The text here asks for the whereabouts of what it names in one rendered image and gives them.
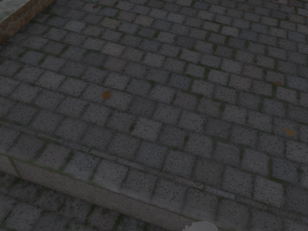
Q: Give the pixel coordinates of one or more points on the right robot thigh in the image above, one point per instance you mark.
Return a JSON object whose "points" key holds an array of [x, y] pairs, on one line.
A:
{"points": [[200, 226]]}

